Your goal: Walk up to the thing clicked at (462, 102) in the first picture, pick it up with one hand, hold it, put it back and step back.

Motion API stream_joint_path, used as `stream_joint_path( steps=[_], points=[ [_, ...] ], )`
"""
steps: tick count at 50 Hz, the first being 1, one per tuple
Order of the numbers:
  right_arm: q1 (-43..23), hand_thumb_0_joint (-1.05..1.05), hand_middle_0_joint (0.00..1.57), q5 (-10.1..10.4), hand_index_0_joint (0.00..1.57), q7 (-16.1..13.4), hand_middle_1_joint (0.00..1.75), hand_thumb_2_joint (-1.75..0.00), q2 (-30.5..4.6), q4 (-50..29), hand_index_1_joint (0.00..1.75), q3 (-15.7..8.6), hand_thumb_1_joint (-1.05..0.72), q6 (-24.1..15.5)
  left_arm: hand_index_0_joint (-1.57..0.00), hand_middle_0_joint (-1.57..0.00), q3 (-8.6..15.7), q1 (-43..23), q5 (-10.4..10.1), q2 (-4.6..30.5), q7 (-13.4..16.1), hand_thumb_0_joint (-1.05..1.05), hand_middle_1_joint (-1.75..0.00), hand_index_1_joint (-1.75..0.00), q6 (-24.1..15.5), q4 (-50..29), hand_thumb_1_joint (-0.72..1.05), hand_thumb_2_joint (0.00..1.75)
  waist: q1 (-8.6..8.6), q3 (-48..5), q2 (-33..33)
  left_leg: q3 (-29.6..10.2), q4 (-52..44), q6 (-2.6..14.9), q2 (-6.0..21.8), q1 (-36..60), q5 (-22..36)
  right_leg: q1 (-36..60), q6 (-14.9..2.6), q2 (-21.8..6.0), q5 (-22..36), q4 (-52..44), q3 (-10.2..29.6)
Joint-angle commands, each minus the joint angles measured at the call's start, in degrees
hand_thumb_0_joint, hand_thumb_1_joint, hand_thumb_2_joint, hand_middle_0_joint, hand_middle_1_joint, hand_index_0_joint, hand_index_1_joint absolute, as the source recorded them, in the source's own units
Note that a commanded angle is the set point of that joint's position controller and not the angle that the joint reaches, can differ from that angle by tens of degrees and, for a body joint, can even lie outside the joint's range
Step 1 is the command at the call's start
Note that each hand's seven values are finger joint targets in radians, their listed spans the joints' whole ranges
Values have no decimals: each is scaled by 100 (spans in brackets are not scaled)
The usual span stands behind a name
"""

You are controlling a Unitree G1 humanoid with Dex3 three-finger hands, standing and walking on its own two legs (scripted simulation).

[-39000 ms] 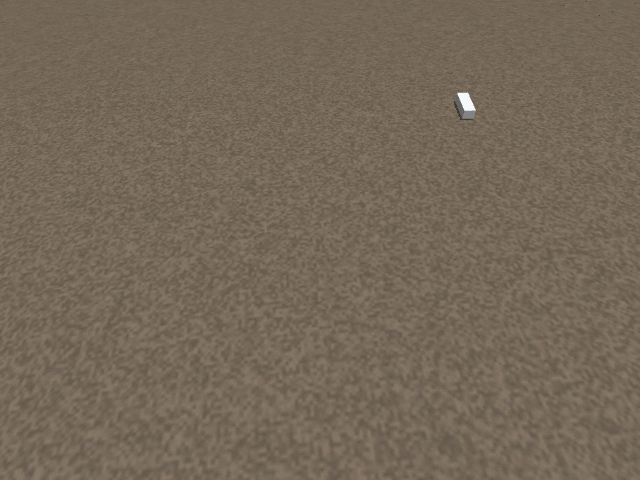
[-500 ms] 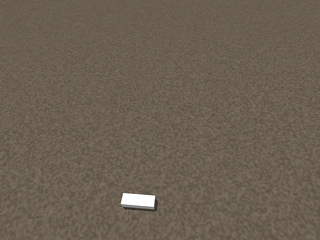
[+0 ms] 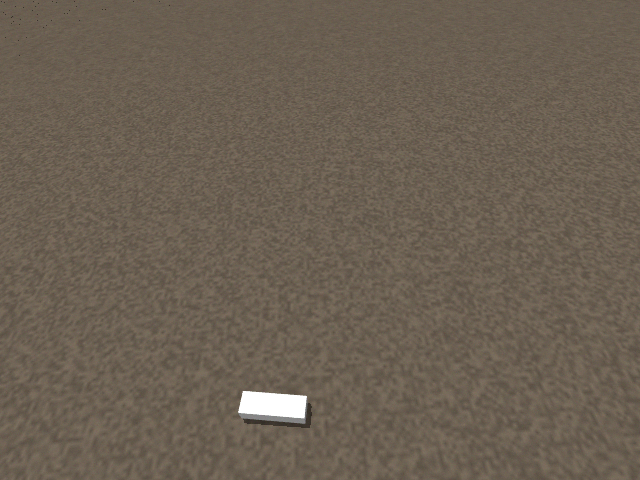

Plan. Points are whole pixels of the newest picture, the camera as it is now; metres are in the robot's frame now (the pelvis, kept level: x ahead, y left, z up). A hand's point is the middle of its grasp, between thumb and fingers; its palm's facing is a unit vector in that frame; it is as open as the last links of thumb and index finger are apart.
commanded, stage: stand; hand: left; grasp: from above
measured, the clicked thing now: (273, 407) +0.45 +0.21 -0.76
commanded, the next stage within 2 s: step back in 0.48 s
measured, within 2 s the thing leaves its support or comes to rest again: neither
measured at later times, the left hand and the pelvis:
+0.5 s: hand out of the picture +0.06 +0.25 -0.16, palm faces +0.01 -0.94 -0.33, open 7.4 cm; pelvis +0.00 +0.00 +0.00, yaw +0 degrees
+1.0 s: hand out of the picture +0.07 +0.31 -0.18, palm faces -0.07 -0.93 -0.36, open 7.4 cm; pelvis -0.07 +0.06 -0.01, yaw -2 degrees
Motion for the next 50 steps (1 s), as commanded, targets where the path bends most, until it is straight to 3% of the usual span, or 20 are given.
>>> stream_joint_path(
  steps=[1,13,21,23,24,27,29,32,33,36,37,38,39,40,41,42,43,44,46,50],
  points=[
    [-205,0,20,-2,20,-42,30,-90,-1139,-350,30,-223,-90,-117,-20,-20,198,-197,0,1203,76,0,-30,-30,-131,-334,90,90,-14,-337,-92,-540,-184,113,782,-77,1141,38,-97,-721,874,-219,522],
    [-107,0,20,-3,20,-7,30,-90,-1196,-297,30,-227,-90,-91,-20,-20,179,-163,-20,1237,40,0,-30,-30,-129,-311,90,90,-48,-130,-7,-552,-348,103,726,-317,286,-120,-115,-692,236,-350,598],
    [-142,0,20,11,20,-1,30,-90,-1202,-314,30,-207,-90,-112,-20,-20,152,-124,-18,1235,40,0,-30,-30,-152,-332,90,90,-34,-298,-38,-570,-250,100,768,-177,817,-25,-123,-717,633,-259,578],
    [-98,0,20,8,20,-13,30,-90,-1248,-323,30,-204,-90,-116,-20,-20,153,-86,-27,1265,45,0,-30,-30,-160,-356,90,90,-26,-465,-2,-530,-156,128,801,-65,1135,75,-136,-752,1020,-203,585],
    [-303,0,20,44,20,20,30,-90,-1497,-461,30,-318,-90,-8,-20,-20,391,-54,-113,1734,75,0,-30,-30,-111,-507,90,90,-54,101,-121,-540,471,183,659,-491,1941,-330,-181,-697,2107,291,685],
    [-160,0,20,126,20,25,30,-90,-1341,-657,30,-334,-90,86,-20,-20,436,121,-142,1684,131,0,-30,-30,-63,-718,90,90,-71,-265,-263,-298,1186,196,450,-502,1936,-271,-497,-879,2722,472,740],
    [-49,0,20,124,20,38,30,-90,-1312,-756,30,-367,-90,162,-20,-20,486,-20,-121,1792,126,0,-30,-30,-22,-942,90,90,-104,-498,-544,-99,1805,128,154,-656,1184,-333,-877,-1304,2758,398,1147],
    [197,0,20,61,20,63,30,-90,-1294,-921,30,-456,-90,289,-20,-20,522,-325,1,1870,153,0,-30,-30,15,-1313,90,90,-132,-598,-1045,-107,3267,135,-150,-1064,-1856,-609,-1558,-2087,2987,466,1643],
    [316,0,20,53,20,91,30,-90,-1293,-978,30,-458,-90,318,-20,-20,534,-329,43,1872,146,0,-30,-30,26,-1428,90,90,-150,-572,-1067,-181,3362,171,-91,-1087,-2099,-756,-1595,-2134,2993,580,1607],
    [488,0,20,85,20,140,30,-90,-1316,-1068,30,-515,-90,273,-20,-20,481,-665,66,1774,135,0,-30,-30,83,-1659,90,90,-283,-615,-1015,-43,2681,190,-9,-927,-1380,-867,-1178,-1652,2809,1104,1039],
    [508,0,20,67,20,135,30,-90,-1291,-1111,30,-531,-90,236,-20,-20,443,-640,62,1732,133,0,-30,-30,126,-1704,90,90,-291,-613,-883,32,1762,163,48,-884,-632,-708,-925,-1384,2562,1422,896],
    [415,0,20,16,20,112,30,-90,-1427,-1167,30,-565,-90,193,-20,-20,438,-520,-3,1673,118,0,-30,-30,185,-1739,90,90,-253,-529,-222,-244,1001,210,363,-725,1340,-910,-592,-889,1904,1931,558],
    [374,0,20,-65,20,79,30,-90,-1710,-1244,30,-650,-90,166,-20,-20,398,-589,-78,1452,118,0,-30,-30,222,-1859,90,90,-289,-501,647,-1208,593,447,1013,-544,2814,-1325,-259,-75,916,2833,239],
    [472,0,20,-107,20,68,30,-90,-2006,-1263,30,-709,-90,141,-20,-20,373,-551,-86,1279,158,0,-30,-30,271,-1884,90,90,-313,-364,1303,-2106,380,875,1663,56,3814,-2353,-170,680,-1995,3560,460],
    [497,0,20,-153,20,42,30,-90,-1864,-1278,30,-697,-90,127,-20,-20,392,-233,-39,1327,188,0,-30,-30,360,-1799,90,90,-182,-450,524,-1814,577,1149,1804,-108,3700,-2189,-182,561,-2589,4267,984],
    [423,0,20,-107,20,21,30,-90,-1962,-1361,30,-685,-90,117,-20,-20,351,-106,-46,1291,195,0,-30,-30,362,-1836,90,90,-191,-469,625,-1743,742,1167,1861,-128,4437,-2290,-195,634,-2725,4615,1046],
    [252,0,20,-113,20,-1,30,-90,-2021,-1461,30,-711,-90,136,-20,-20,349,-186,-44,1269,222,0,-30,-30,363,-1829,90,90,-269,-481,862,-1914,533,1091,1951,-303,4082,-2353,-191,725,-2667,4900,1292],
    [-3,0,20,-89,20,-44,30,-90,-1962,-1546,30,-721,-90,127,-20,-20,390,-185,-35,1386,243,0,-30,-30,365,-1780,90,90,-191,-423,884,-1774,500,1158,1887,-459,3468,-2349,-190,671,-2470,5152,1386],
    [-235,0,20,-105,20,-98,30,-90,-1698,-1689,30,-636,-90,96,-20,-20,430,156,-72,1507,201,0,-30,-30,359,-1738,90,90,79,-457,716,-1158,836,1127,1474,-88,3210,-2587,-107,611,-1880,5242,1304],
    [362,0,20,-32,20,-141,30,-90,-1550,-1721,30,-654,-90,89,-20,-20,493,-2,21,1453,145,0,-30,-30,270,-1948,90,90,-217,-587,501,-1098,1074,1244,1477,637,3366,-2645,108,565,-1797,4645,1091]
  ],
)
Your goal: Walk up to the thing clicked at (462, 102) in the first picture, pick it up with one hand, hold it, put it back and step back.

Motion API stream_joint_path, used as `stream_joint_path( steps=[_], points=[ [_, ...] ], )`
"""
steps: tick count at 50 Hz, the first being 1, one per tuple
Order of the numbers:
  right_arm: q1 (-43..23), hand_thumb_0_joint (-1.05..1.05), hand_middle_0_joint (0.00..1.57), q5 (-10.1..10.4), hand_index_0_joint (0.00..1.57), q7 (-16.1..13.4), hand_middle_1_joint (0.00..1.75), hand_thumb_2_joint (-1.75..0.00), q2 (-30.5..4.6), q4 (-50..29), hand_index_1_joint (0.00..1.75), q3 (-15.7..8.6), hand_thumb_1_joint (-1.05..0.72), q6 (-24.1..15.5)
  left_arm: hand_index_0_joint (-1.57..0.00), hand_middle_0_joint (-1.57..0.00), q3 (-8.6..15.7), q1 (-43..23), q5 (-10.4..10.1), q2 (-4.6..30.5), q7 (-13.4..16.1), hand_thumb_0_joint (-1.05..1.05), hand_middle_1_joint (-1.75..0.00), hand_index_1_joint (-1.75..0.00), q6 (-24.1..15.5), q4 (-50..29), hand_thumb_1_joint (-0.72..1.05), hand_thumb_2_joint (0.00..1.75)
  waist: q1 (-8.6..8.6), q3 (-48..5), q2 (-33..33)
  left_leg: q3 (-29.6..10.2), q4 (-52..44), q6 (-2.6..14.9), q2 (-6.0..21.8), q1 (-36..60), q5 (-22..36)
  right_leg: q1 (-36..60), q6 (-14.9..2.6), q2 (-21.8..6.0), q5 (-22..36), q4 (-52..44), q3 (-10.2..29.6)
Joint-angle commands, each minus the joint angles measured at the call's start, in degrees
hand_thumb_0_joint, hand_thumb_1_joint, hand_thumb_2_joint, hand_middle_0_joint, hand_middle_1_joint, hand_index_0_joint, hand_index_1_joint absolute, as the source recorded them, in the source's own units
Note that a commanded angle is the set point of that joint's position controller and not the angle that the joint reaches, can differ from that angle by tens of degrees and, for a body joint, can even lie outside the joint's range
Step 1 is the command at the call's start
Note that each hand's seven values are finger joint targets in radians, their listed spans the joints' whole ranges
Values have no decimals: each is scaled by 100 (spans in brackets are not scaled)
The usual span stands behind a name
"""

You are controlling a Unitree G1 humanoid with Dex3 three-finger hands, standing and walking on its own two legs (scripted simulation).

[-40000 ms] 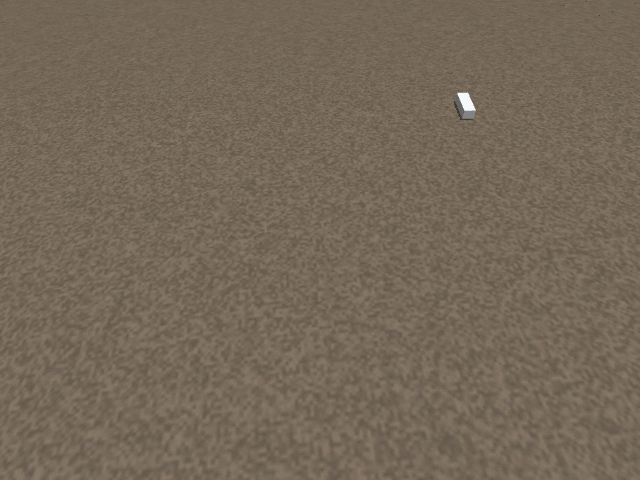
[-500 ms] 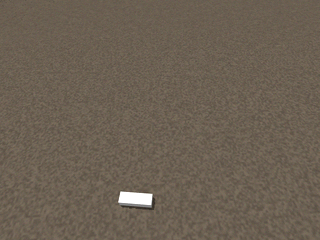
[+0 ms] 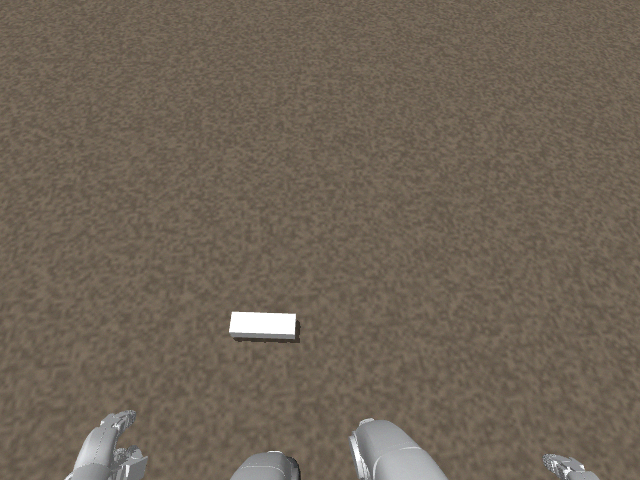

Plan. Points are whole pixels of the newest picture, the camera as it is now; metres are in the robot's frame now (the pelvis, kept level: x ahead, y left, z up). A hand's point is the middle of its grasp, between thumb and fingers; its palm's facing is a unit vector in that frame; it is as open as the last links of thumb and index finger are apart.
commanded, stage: step back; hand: left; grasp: from above
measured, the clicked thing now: (263, 325) +0.51 +0.17 -0.74
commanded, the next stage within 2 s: none
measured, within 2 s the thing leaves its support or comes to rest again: neither
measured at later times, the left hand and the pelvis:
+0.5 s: hand out of the picture +0.03 +0.25 -0.14, palm faces -0.05 -0.91 -0.40, open 7.4 cm; pelvis -0.11 -0.01 +0.00, yaw -2 degrees
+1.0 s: hand out of the picture -0.17 +0.26 -0.17, palm faces -0.10 -0.91 -0.39, open 7.4 cm; pelvis -0.27 -0.02 -0.01, yaw -6 degrees
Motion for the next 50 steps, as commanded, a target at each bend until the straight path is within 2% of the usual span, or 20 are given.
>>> stream_joint_path(
  steps=[1,4,7,10,11,12,13,14,18,25,28,29,30,31,32,35,41,45,48,50],
  points=[
    [325,0,20,52,20,-151,30,-90,-1453,-517,30,-425,-90,-157,-20,-20,297,262,46,943,40,0,-30,-30,-158,-492,90,90,-87,-1492,785,-1307,-313,899,1457,1850,3890,-408,159,-201,110,-544,15],
    [458,0,20,54,20,-147,30,-90,-1548,-586,30,-445,-90,-139,-20,-20,326,277,46,883,17,0,-30,-30,-195,-586,90,90,-208,-1519,923,-1368,-199,1050,1596,1939,3845,-167,160,-414,91,-1528,-201],
    [234,0,20,73,20,-110,30,-90,-1592,-710,30,-441,-90,-100,-20,-20,346,642,66,822,-17,0,-30,-30,-226,-518,90,90,-63,-1727,1096,-1242,-9,882,1494,1636,3471,491,23,-578,350,-2659,-544],
    [-103,0,20,136,20,-65,30,-90,-1616,-808,30,-412,-90,-54,-20,-20,386,1100,138,837,-39,0,-30,-30,-264,-296,90,90,207,-1690,818,-1091,184,555,1298,506,2322,1681,-193,-541,1788,-3901,-678],
    [-172,0,20,169,20,-52,30,-90,-1508,-846,30,-380,-90,-60,-20,-20,417,1200,172,993,-31,0,-30,-30,-291,-297,90,90,244,-1762,440,-977,387,339,1111,-26,1551,2009,-350,-910,2558,-3894,-152],
    [-184,0,20,210,20,-43,30,-90,-1349,-889,30,-326,-90,-59,-20,-20,506,1111,195,1320,-38,0,-30,-30,-308,-386,90,90,222,-1671,-354,-718,963,8,536,-815,538,2199,-785,-1658,3060,-4058,929],
    [-301,0,20,205,20,-70,30,-90,-1207,-873,30,-327,-90,-21,-20,-20,560,712,124,1742,-65,0,-30,-30,-288,-552,90,90,308,-1272,-1404,-98,2271,-279,-395,-782,-1406,1166,-1727,-2734,3199,-4615,2034],
    [-146,0,20,152,20,-90,30,-90,-1357,-758,30,-378,-90,16,-20,-20,568,430,169,1751,-55,0,-30,-30,-326,-769,90,90,289,-1012,-1309,-609,3344,-381,-348,-571,-2135,601,-2037,-3098,3487,-4675,2466],
    [280,0,20,199,20,-58,30,-90,-1276,-512,30,-294,-90,-4,-20,-20,473,128,114,1131,17,0,-30,-30,-308,-935,90,90,69,-924,-500,-869,3725,-381,-645,-950,-1462,1074,-1269,-1955,4087,-4254,647],
    [389,0,20,141,20,-96,30,-90,-1164,-725,30,-229,-90,-105,-20,-20,447,678,168,1124,12,0,-30,-30,-178,-1062,90,90,321,-1673,-982,-302,664,-412,13,-780,-1326,2757,-1098,-1858,4450,-3609,503],
    [836,0,20,35,20,-80,30,-90,-1189,-512,30,-334,-90,-169,-20,-20,391,440,35,1160,-63,0,-30,-30,-59,-1142,90,90,40,-1665,-705,-86,-1060,-307,-9,413,635,1863,-668,-1555,3549,-3067,266],
    [725,0,20,-72,20,-81,30,-90,-1472,-590,30,-419,-90,-186,-20,-20,331,530,15,967,-78,0,-30,-30,-31,-1203,90,90,87,-1654,-99,-1052,-1140,-120,636,857,865,951,-393,-1209,2506,-2701,139],
    [459,0,20,-148,20,-55,30,-90,-2102,-685,30,-558,-90,-178,-20,-20,300,649,-2,726,-72,0,-30,-30,-41,-1220,90,90,129,-1511,1391,-2679,-1335,391,1913,1299,1830,-445,-118,-168,291,-1568,-322],
    [368,0,20,-77,20,-16,30,-90,-2377,-786,30,-586,-90,-168,-20,-20,444,246,108,999,33,0,-30,-30,-41,-1221,90,90,-194,-1261,1340,-2995,-1305,1163,2554,31,2091,0,9,-56,-896,-542,98],
    [142,0,20,-68,20,-35,30,-90,-2316,-820,30,-584,-90,-208,-20,-20,472,159,140,1093,66,0,-30,-30,-45,-1178,90,90,-167,-1004,1398,-3202,-1506,1408,2670,-526,1754,162,-7,-182,-718,184,316],
    [-502,0,20,-95,20,-77,30,-90,-1582,-953,30,-373,-90,-244,-20,-20,491,835,-4,995,-29,0,-30,-30,-29,-875,90,90,462,-926,885,-1206,-1005,631,1393,215,2543,-377,-92,26,300,797,470],
    [314,0,20,28,20,-117,30,-90,-1509,-952,30,-440,-90,-235,-20,-20,490,857,103,956,-48,0,-30,-30,-89,-911,90,90,11,-1294,1013,-1243,-660,1022,1559,1476,2789,-528,295,-107,197,27,152],
    [453,0,20,-13,20,-114,30,-90,-1682,-1043,30,-523,-90,-197,-20,-20,458,798,92,912,-90,0,-30,-30,-106,-909,90,90,-165,-1566,1242,-1271,-515,1135,1699,1533,2599,-55,308,-429,-30,-1208,-159],
    [-38,0,20,-31,20,-92,30,-90,-1816,-1212,30,-540,-90,-121,-20,-20,475,1335,95,897,-146,0,-30,-30,-111,-671,90,90,102,-1668,1626,-1269,-505,891,1745,760,1938,890,104,-723,231,-2559,-533],
    [-332,0,20,8,20,-79,30,-90,-1868,-1275,30,-531,-90,-46,-20,-20,504,1933,107,865,-188,0,-30,-30,-130,-365,90,90,394,-1736,1476,-990,-212,616,1486,64,1385,1739,-54,-675,1225,-3814,-813]
  ],
)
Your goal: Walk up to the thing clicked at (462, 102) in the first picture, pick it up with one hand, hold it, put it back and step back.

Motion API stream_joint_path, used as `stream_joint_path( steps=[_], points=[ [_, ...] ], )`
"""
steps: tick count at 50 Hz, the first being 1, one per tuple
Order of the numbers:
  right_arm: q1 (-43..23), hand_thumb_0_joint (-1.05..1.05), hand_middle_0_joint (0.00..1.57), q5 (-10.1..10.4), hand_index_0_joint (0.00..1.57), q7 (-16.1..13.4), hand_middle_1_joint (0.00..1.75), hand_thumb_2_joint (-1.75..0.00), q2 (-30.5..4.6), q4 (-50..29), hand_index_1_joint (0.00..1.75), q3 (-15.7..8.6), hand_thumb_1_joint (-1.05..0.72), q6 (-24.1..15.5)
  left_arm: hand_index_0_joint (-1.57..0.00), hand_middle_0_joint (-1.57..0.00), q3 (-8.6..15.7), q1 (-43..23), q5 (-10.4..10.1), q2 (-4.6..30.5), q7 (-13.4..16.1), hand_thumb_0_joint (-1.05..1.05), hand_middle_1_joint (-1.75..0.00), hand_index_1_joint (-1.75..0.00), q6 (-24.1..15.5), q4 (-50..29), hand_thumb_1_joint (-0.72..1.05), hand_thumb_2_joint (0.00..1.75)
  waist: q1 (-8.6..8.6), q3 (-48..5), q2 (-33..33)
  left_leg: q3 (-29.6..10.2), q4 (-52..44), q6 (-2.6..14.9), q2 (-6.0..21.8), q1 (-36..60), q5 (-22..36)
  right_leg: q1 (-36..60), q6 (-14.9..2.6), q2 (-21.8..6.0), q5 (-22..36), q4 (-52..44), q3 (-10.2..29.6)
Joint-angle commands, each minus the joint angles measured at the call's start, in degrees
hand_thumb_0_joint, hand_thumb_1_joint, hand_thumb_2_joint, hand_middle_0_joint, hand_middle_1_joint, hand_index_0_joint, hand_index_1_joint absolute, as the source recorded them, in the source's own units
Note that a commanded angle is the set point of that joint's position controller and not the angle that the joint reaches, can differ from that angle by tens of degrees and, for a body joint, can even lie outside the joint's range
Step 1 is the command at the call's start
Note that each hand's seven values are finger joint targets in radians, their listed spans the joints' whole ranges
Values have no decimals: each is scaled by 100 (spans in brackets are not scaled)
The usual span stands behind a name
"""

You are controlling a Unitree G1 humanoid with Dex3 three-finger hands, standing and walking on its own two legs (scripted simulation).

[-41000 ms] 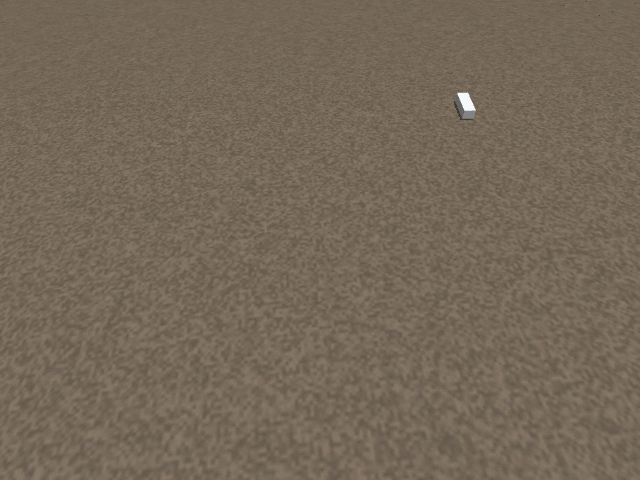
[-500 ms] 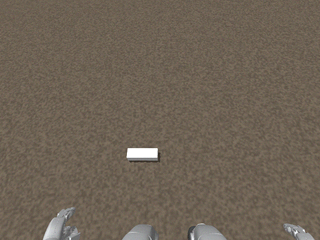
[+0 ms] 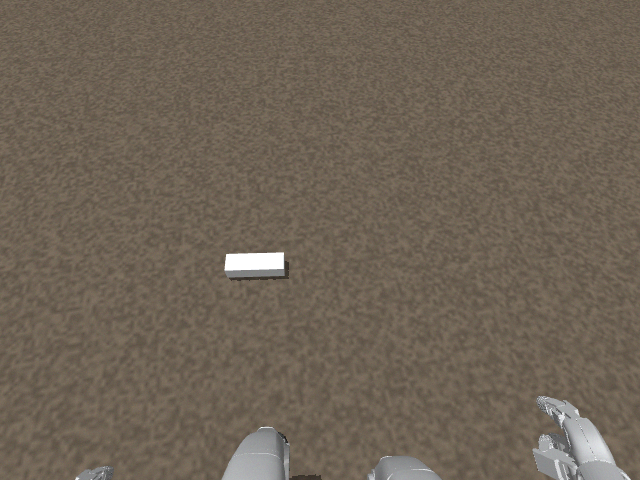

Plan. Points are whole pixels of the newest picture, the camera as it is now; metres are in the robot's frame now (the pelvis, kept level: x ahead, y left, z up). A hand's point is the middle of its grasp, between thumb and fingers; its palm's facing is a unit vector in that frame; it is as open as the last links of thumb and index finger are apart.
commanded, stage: step back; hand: left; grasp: from above
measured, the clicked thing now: (255, 265) +0.76 +0.27 -0.73
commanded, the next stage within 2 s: stand in 1.90 s
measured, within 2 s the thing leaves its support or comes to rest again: neither
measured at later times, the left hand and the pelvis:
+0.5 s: hand out of the picture -0.04 +0.23 -0.14, palm faces +0.10 -0.92 -0.37, open 7.4 cm; pelvis -0.17 -0.04 +0.00, yaw +8 degrees
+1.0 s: hand out of the picture -0.29 +0.18 -0.13, palm faces +0.11 -0.89 -0.45, open 7.4 cm; pelvis -0.30 -0.10 +0.00, yaw +6 degrees
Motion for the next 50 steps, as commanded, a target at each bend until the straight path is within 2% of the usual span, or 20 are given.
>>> stream_joint_path(
  steps=[1,3,4,5,8,14,17,20,22,23,24,27,34,37,38,39,40,41,44,50],
  points=[
    [-156,0,20,64,20,-70,30,-90,-1560,-381,30,-468,-90,78,-20,-20,308,1099,49,837,15,0,-30,-30,-216,-18,90,90,152,-1609,1278,-1106,-305,748,776,337,220,900,-320,-106,1200,-2067,-342],
    [135,0,20,132,20,-114,30,-90,-969,-463,30,-311,-90,89,-20,-20,512,494,135,1700,-13,0,-30,-30,-255,-416,90,90,21,-1098,-1166,-543,1580,58,-938,-1275,-2180,442,-1010,-1757,399,-2858,2299],
    [-68,0,20,101,20,-215,30,-90,-1276,-429,30,-453,-90,97,-20,-20,566,12,175,2098,25,0,-30,-30,-239,-657,90,90,280,-816,-1545,-911,2902,-38,-781,-657,-2658,-1067,-1844,-2600,527,-3198,2937],
    [60,0,20,128,20,-204,30,-90,-1463,-285,30,-504,-90,84,-20,-20,505,-376,140,1884,57,0,-30,-30,-263,-747,90,90,57,-522,-1387,-1138,3344,-2,-625,-300,-2358,-1699,-1825,-2538,432,-3308,2778],
    [820,0,20,187,20,-149,30,-90,-1152,85,30,-353,-90,69,-20,-20,342,-1097,106,1070,111,0,-30,-30,-275,-857,90,90,-469,-591,-698,-1067,3605,15,-1087,-477,-1461,-818,-990,-1135,2149,-2417,377],
    [621,0,20,76,20,-165,30,-90,-1060,-51,30,-265,-90,-45,-20,-20,315,-147,141,930,213,0,-30,-30,-237,-841,90,90,175,-1091,-869,-660,2002,-154,-748,-872,-2092,1170,-1386,-1521,3209,-1947,651],
    [882,0,20,33,20,-155,30,-90,-1021,6,30,-270,-90,-98,-20,-20,291,-135,86,997,237,0,-30,-30,-195,-892,90,90,154,-1552,-1027,-403,551,-10,-429,-326,-1961,1611,-1343,-1682,4045,-1472,709],
    [1495,0,20,43,20,-118,30,-90,-1123,308,30,-372,-90,-92,-20,-20,212,-445,-18,1096,171,0,-30,-30,-88,-987,90,90,-188,-1735,-545,-122,-1089,201,-500,963,-178,743,-898,-1332,3047,-1014,378],
    [1231,0,20,-75,20,-102,30,-90,-1851,181,30,-528,-90,-67,-20,-20,108,-560,-65,732,134,0,-30,-30,-92,-1136,90,90,-161,-1531,1194,-2593,-1358,989,1242,1428,709,-1134,-336,-230,607,241,-311],
    [887,0,20,-83,20,-67,30,-90,-2281,60,30,-582,-90,-37,-20,-20,219,-885,-47,942,190,0,-30,-30,-78,-1143,90,90,-382,-1264,1504,-3219,-1645,1806,2073,344,849,-1011,-187,139,-960,1459,-166],
    [448,0,20,-101,20,-123,30,-90,-2292,-77,30,-597,-90,-103,-20,-20,279,-967,3,1103,201,0,-30,-30,-66,-1100,90,90,-316,-938,1521,-3636,-1793,2081,2392,-415,946,-716,-187,-28,-1031,2443,407],
    [-4,0,20,-127,20,-162,30,-90,-1527,-167,30,-354,-90,-116,-20,-20,258,-346,-97,907,124,0,-30,-30,-34,-700,90,90,118,-1001,724,-1559,-1121,1425,1200,177,1971,-1036,-216,409,-255,3030,517],
    [592,0,20,-67,20,-59,30,-90,-1412,-4,30,-385,-90,8,-20,-20,101,-236,-43,754,127,0,-30,-30,-360,-475,90,90,-320,-1533,1456,-1138,-461,1368,927,2040,1439,-895,1,-80,-286,-381,-302],
    [316,0,20,-6,20,15,30,-90,-1607,-19,30,-412,-90,162,-20,-20,107,430,-12,743,152,0,-30,-30,-498,62,90,90,-96,-1778,1453,-860,73,991,681,1387,639,427,-149,126,1026,-2609,-789],
    [321,0,20,15,20,28,30,-90,-1379,-26,30,-342,-90,187,-20,-20,193,535,55,978,166,0,-30,-30,-530,211,90,90,-71,-1738,1029,-748,516,786,451,567,154,1024,-270,-72,1138,-2547,-229],
    [239,0,20,52,20,39,30,-90,-1022,-170,30,-231,-90,167,-20,-20,283,589,126,1380,173,0,-30,-30,-571,176,90,90,-12,-1508,-121,-630,1220,429,-142,-754,-1191,1198,-571,-959,790,-2540,1435],
    [-73,0,20,59,20,-10,30,-90,-1028,-278,30,-256,-90,167,-20,-20,397,157,122,1879,174,0,-30,-30,-549,-8,90,90,131,-1274,-616,-926,1763,109,-486,-740,-2250,-83,-1373,-2183,212,-2777,2438],
    [-127,0,20,40,20,-50,30,-90,-1328,-146,30,-408,-90,184,-20,-20,399,-364,144,2117,201,0,-30,-30,-553,-157,90,90,156,-828,-934,-1263,2463,-2,-275,-131,-2284,-1383,-1746,-2598,-234,-3053,3017],
    [209,0,20,148,20,19,30,-90,-1211,251,30,-333,-90,116,-20,-20,196,-774,89,1291,211,0,-30,-30,-638,-126,90,90,-258,-459,-269,-1124,2609,47,-636,-320,-1470,-733,-1174,-1467,1510,-2344,903],
    [106,0,20,-25,20,141,30,-90,-1101,314,30,-287,-90,-61,-20,-20,293,23,154,1462,137,0,-30,-30,-683,126,90,90,237,-666,-1009,-569,816,-76,-403,-502,-2000,440,-1164,-1469,-625,-2556,1165]
  ],
)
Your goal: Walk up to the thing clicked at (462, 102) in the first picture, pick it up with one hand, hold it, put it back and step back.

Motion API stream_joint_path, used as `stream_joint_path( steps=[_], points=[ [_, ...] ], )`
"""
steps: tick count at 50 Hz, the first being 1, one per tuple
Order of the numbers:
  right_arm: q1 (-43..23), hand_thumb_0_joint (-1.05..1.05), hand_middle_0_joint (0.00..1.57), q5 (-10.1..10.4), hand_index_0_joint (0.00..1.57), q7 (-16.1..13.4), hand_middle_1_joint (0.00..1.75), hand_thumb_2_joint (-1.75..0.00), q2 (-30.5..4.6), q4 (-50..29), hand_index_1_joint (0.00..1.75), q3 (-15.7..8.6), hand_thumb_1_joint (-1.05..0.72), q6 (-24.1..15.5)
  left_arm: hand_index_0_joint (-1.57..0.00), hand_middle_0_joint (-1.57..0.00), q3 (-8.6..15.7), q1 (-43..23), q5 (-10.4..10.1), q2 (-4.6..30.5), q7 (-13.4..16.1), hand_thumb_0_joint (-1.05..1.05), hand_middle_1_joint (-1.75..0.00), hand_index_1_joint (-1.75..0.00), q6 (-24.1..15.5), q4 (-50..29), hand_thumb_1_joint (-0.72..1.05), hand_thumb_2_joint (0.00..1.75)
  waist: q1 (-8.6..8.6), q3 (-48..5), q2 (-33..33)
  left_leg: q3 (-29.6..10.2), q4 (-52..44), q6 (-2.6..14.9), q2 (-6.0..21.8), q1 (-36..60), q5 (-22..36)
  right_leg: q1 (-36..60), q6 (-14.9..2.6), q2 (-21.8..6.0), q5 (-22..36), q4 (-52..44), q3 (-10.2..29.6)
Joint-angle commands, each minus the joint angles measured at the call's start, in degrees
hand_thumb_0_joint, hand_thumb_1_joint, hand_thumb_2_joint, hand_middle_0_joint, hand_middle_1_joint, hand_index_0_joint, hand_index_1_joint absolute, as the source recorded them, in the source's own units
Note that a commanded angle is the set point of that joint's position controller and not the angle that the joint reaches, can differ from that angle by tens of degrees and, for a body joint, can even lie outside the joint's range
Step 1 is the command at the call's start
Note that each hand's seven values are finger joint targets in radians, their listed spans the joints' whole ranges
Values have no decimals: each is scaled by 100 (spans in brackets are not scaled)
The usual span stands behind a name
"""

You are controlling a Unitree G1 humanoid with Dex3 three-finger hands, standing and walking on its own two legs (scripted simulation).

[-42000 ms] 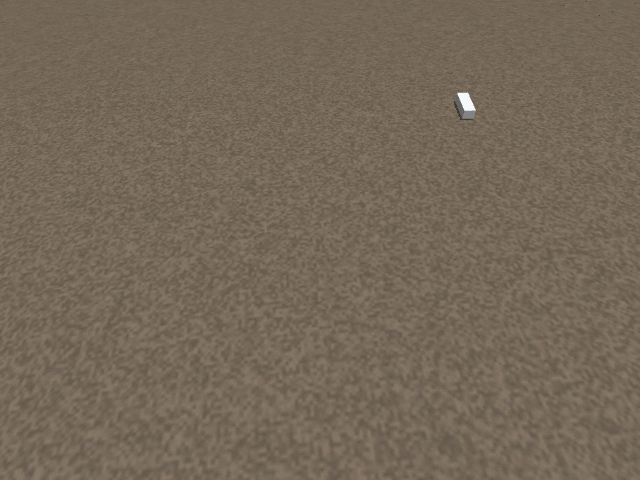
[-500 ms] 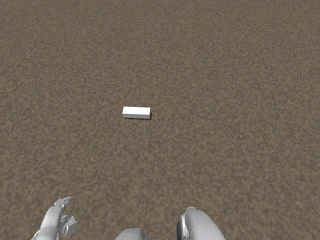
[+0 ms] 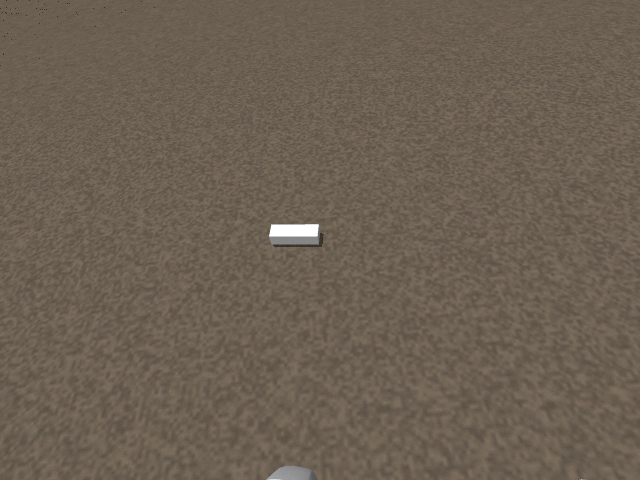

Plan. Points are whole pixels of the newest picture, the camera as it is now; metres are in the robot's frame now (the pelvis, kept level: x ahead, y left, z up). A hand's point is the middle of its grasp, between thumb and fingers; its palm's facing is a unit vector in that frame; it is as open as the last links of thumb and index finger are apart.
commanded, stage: step back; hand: left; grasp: from above
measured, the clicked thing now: (294, 234) +1.09 +0.26 -0.73
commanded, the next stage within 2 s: stand in 0.90 s
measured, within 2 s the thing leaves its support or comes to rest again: neither
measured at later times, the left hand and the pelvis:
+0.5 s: hand out of the picture +0.09 +0.26 -0.13, palm faces +0.06 -0.92 -0.39, open 7.4 cm; pelvis +0.02 -0.01 +0.00, yaw +3 degrees
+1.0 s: hand out of the picture +0.11 +0.29 -0.14, palm faces +0.06 -0.93 -0.36, open 7.4 cm; pelvis +0.05 +0.02 +0.01, yaw +3 degrees
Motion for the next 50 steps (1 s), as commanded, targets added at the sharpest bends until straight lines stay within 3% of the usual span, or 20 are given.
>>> stream_joint_path(
  steps=[1,4,5,6,7,8,11,14,18,19,20,22,25,32,34,35,37,38,42,50],
  points=[
    [-394,0,20,-98,20,70,30,-90,-859,-449,30,-253,-90,-323,-20,-20,484,-351,1,1790,79,0,-30,-30,-195,-498,90,90,125,61,-1663,452,-1401,-27,186,-330,-623,341,-1094,-1338,-1369,-1697,1646],
    [200,0,20,-112,20,66,30,-90,-930,-114,30,-392,-90,-461,-20,-20,291,-384,-49,1462,43,0,-30,-30,-91,-542,90,90,-202,-332,-925,400,-3214,211,47,1572,447,-345,-668,-886,-251,-517,828],
    [461,0,20,-171,20,42,30,-90,-1130,-63,30,-486,-90,-507,-20,-20,216,-290,-93,1146,51,0,-30,-30,-94,-586,90,90,-277,-594,-101,-955,-3532,461,766,2306,35,-1079,-388,-495,21,616,383],
    [500,0,20,-166,20,34,30,-90,-1692,-107,30,-578,-90,-512,-20,-20,157,-521,-188,959,51,0,-30,-30,-118,-644,90,90,-402,-316,840,-2806,-3960,1087,1896,2282,-1265,-2335,-96,286,-1029,1436,-458],
    [549,0,20,-122,20,61,30,-90,-1948,-95,30,-630,-90,-501,-20,-20,326,-1008,-83,1555,92,0,-30,-30,-144,-634,90,90,-606,176,352,-3230,-4125,1604,2227,1245,-1866,-2110,-135,-109,-1298,1773,233],
    [255,0,20,-100,20,64,30,-90,-1788,-151,30,-592,-90,-507,-20,-20,332,-892,-125,1657,58,0,-30,-30,-167,-598,90,90,-404,390,240,-2819,-4069,1641,2205,867,-1723,-1760,-178,-215,-1153,1844,281],
    [83,0,20,-129,20,50,30,-90,-1222,-202,30,-429,-90,-565,-20,-20,289,-502,-155,1377,-43,0,-30,-30,-238,-445,90,90,-230,290,356,-1266,-3557,1165,1407,1262,272,-1593,-158,-210,-538,1158,12],
    [209,0,20,-101,20,68,30,-90,-1272,-181,30,-443,-90,-550,-20,-20,279,-556,-160,1220,-68,0,-30,-30,-272,-433,90,90,-362,49,683,-976,-3306,1128,1336,1135,1154,-829,-81,-11,-354,346,-254],
    [-92,0,20,45,20,31,30,-90,-734,-312,30,-200,-90,-393,-20,-20,324,160,-148,1221,80,0,-30,-30,-360,-34,90,90,130,-381,191,-45,-1769,565,759,-54,1588,1383,-156,207,1019,-1210,-344],
    [75,0,20,82,20,7,30,-90,-439,-342,30,-102,-90,-388,-20,-20,406,279,-94,1471,126,0,-30,-30,-374,-26,90,90,161,-570,-583,89,-965,338,350,-630,887,1869,-355,-511,793,-1453,839],
    [159,0,20,70,20,-32,30,-90,-300,-388,30,-47,-90,-362,-20,-20,476,193,-61,1897,153,0,-30,-30,-395,-127,90,90,138,-534,-1326,104,-262,152,-184,-1123,-611,1578,-827,-1825,-95,-2150,2696],
    [377,0,20,-2,20,-95,30,-90,-1006,-96,30,-287,-90,-287,-20,-20,460,-559,-85,1957,116,0,-30,-30,-370,-358,90,90,-80,-2,-841,-109,452,128,292,-495,-935,184,-1545,-2324,-1072,-2273,3051],
    [451,0,20,35,20,-45,30,-90,-855,106,30,-217,-90,-318,-20,-20,339,-754,-127,1591,126,0,-30,-30,-414,-324,90,90,-164,55,-809,-223,193,149,305,-355,-254,128,-1030,-1523,442,-1924,1541],
    [386,0,20,-16,20,-45,30,-90,-667,293,30,-171,-90,-378,-20,-20,249,-1055,-193,1523,101,0,-30,-30,-274,-288,90,90,-286,-405,-1304,784,-2114,47,217,861,777,-35,-783,-1121,2298,-918,503],
    [404,0,20,-63,20,-90,30,-90,-809,371,30,-231,-90,-399,-20,-20,175,-1063,-222,1329,99,0,-30,-30,-185,-333,90,90,-331,-487,-891,500,-2610,137,353,1308,1901,-294,-455,-903,2103,-430,369],
    [245,0,20,-101,20,-110,30,-90,-1023,324,30,-274,-90,-419,-20,-20,135,-989,-249,1191,102,0,-30,-30,-158,-323,90,90,-244,-564,-375,-158,-2684,322,899,1307,2498,-438,-295,-625,1689,-150,217],
    [-532,0,20,-36,20,-85,30,-90,-1448,151,30,-276,-90,-422,-20,-20,166,-917,-322,1222,118,0,-30,-30,-55,-90,90,90,-71,-426,398,-1116,-3119,1103,1793,-45,1500,356,-119,45,-563,320,-222],
    [-747,0,20,-64,20,-74,30,-90,-1366,156,30,-258,-90,-409,-20,-20,147,-810,-286,1221,111,0,-30,-30,-54,-6,90,90,6,-350,315,-955,-3118,1112,1730,-243,1287,634,-133,-5,-527,222,-182],
    [-718,0,20,24,20,-91,30,-90,-922,272,30,-105,-90,-425,-20,-20,166,-758,-281,1348,94,0,-30,-30,-173,147,90,90,-40,-779,82,-53,-2387,380,945,512,2502,739,-259,-421,1802,-635,276],
    [-880,0,20,55,20,-24,30,-90,-877,599,30,-7,-90,-520,-20,-20,-114,-1130,-288,1204,29,0,-30,-30,-178,535,90,90,-198,-522,-103,-74,-3114,267,1018,1212,2469,714,-120,-526,1767,-1406,286]
  ],
)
